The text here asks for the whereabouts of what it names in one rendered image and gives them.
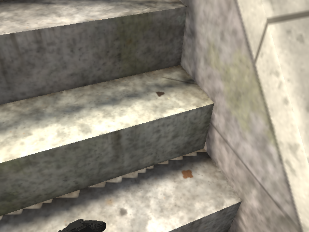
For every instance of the robot left hand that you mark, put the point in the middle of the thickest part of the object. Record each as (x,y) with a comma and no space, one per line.
(82,225)

